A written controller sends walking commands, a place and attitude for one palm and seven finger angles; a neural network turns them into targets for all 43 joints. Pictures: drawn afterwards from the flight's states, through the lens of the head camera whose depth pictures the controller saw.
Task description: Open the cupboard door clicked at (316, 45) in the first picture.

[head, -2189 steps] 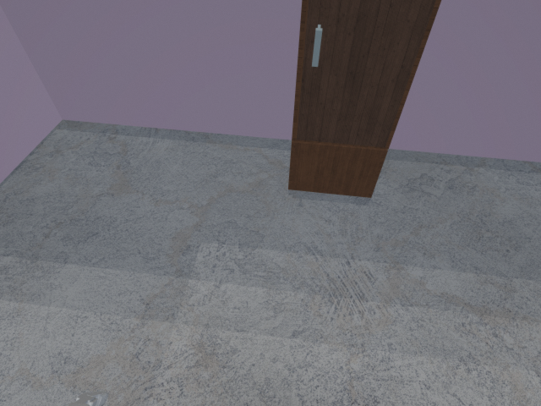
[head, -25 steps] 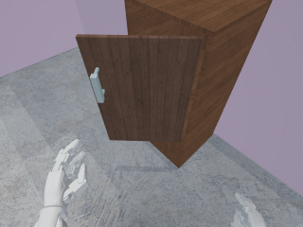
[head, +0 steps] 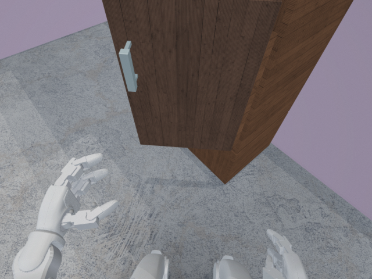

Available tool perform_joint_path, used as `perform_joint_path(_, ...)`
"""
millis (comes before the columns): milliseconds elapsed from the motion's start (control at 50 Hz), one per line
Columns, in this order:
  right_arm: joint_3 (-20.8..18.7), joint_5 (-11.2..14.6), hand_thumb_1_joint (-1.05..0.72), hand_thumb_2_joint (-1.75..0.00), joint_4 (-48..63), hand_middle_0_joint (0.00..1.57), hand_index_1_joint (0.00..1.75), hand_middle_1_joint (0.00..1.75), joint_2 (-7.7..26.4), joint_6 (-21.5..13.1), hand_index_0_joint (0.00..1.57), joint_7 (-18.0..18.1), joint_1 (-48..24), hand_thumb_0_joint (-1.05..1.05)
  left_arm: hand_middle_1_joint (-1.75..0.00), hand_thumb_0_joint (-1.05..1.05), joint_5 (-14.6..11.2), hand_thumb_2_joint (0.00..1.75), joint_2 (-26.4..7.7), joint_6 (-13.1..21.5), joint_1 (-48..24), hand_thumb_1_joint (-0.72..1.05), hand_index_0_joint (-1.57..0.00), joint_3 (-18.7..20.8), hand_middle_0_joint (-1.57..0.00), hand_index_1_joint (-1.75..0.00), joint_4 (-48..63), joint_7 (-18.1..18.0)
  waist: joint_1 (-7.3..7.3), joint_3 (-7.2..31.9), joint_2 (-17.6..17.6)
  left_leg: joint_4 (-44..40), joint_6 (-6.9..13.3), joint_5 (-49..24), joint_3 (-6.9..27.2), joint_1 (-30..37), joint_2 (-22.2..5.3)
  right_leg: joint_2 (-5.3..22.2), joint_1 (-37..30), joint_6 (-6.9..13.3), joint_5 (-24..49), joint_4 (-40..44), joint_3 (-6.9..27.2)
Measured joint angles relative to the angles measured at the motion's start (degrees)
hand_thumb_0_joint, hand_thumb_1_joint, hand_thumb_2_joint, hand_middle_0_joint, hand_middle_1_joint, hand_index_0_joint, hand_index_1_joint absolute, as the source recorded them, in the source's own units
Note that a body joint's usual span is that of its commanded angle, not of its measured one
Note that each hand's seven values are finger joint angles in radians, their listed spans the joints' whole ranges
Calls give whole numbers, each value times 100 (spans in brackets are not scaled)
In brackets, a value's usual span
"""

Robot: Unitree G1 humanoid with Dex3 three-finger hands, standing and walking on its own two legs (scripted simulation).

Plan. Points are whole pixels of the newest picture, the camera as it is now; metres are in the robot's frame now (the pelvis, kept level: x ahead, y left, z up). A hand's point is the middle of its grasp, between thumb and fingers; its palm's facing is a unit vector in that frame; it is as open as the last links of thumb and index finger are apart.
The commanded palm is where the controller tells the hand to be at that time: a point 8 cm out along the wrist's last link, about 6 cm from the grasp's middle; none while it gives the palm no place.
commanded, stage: raise the hand with hooked fingers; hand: left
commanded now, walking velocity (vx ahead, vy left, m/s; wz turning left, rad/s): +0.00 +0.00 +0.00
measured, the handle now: (130, 66) +0.61 +0.19 +0.08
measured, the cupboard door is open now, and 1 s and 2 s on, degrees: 45 45 45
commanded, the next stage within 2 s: move the hooked fingers beside the handle in 1.36 s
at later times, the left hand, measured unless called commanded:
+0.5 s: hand (68, 177) +0.28 +0.25 +0.08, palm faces +0.03 -1.00 -0.06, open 13.4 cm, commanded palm +0.26 +0.30 +0.08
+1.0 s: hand (57, 150) +0.33 +0.27 +0.10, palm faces +0.01 -1.00 -0.03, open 14.0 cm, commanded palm +0.29 +0.31 +0.10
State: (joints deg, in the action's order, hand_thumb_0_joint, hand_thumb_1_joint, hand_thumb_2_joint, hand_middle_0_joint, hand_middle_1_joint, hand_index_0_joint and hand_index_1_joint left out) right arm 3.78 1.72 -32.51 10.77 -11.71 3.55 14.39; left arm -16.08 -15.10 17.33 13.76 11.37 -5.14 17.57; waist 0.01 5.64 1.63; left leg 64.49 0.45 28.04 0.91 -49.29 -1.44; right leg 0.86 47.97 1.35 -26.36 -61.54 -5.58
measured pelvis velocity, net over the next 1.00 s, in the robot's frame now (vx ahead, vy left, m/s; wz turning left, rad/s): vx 0.03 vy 0.00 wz -0.01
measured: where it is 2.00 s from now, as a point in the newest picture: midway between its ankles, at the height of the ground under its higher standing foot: outside the picture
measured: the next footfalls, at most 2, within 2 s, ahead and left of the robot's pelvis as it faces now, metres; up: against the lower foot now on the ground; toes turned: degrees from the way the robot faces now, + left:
none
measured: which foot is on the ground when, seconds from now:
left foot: down 0.00-1.00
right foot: down 0.00-1.00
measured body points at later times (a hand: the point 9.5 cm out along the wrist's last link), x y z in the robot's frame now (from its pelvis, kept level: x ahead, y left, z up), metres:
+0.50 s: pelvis +0.03 +0.01 +0.02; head +0.09 +0.02 +0.47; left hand +0.28 +0.30 +0.08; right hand +0.21 -0.23 -0.05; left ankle +0.04 +0.11 -0.66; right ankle +0.04 -0.11 -0.66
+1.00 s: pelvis +0.03 +0.00 +0.03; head +0.09 +0.00 +0.48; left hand +0.32 +0.32 +0.11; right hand +0.17 -0.26 -0.05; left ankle +0.04 +0.11 -0.66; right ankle +0.04 -0.11 -0.66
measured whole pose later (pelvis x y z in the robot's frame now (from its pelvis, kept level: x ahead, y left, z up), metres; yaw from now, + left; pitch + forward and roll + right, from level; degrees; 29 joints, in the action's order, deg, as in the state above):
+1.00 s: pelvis +0.03 +0.00 +0.03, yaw -1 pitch +11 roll -1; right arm 2.0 2.6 -32.5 16.9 -10.8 4.5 16.9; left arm -21.3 -24.2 16.0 -3.0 25.7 -25.8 30.5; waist -0.6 4.5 1.1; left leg 52.3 0.3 25.4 -0.4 -37.9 -1.7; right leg 0.1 37.3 1.2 -23.5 -49.9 -4.3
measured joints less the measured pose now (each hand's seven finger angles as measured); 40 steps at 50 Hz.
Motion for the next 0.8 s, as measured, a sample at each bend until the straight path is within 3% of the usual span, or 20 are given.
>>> perform_joint_path(180, -259, -1, -90, -90, -77, 21, 31, 30, 402, -119, 21, 36, 268, 1, -86, 0, -121, 52, -77, 321, 48, 2, -26, 316, -26, -86, -160, 14, -78, 11, -28, -291, 76, -33, -122, 234, 40, 29, -193, -83, 53, 266, 119)
perform_joint_path(280, -356, 28, -90, -90, -19, 21, 30, 30, 542, -145, 21, 64, 158, 1, -93, 0, -125, 47, -117, 282, -40, -9, -27, 355, -27, -94, -226, 120, -70, -6, -71, -382, 88, -20, -128, 367, 51, 34, -331, -100, 46, 366, 126)
perform_joint_path(420, -291, 34, -90, -90, 144, 20, 30, 30, 487, -119, 20, 58, -21, 1, -104, -1, -172, 40, -246, 183, -275, -26, -28, 542, -28, -104, -382, 234, -22, -16, -108, -580, 70, -46, -101, 602, 47, 20, -580, -93, 71, 576, 100)
perform_joint_path(560, -126, 45, -90, -90, 192, 21, 30, 30, 409, -60, 21, 47, -89, 1, -114, -1, -290, 34, -436, 11, -679, -41, -29, 799, -29, -114, -804, 565, 55, -43, -59, -733, 43, -78, -56, 773, 34, -2, -773, -71, 102, 751, 56)
perform_joint_path(800, -75, 58, -90, -90, 29, 21, 31, 30, 473, 34, 21, 93, 58, 1, -119, -2, -427, 30, -741, -139, -1361, -50, -30, 1232, -30, -120, -1584, 1061, 33, -109, -30, -981, 2, -162, -62, 988, 1, -46, -965, -31, 180, 976, 63)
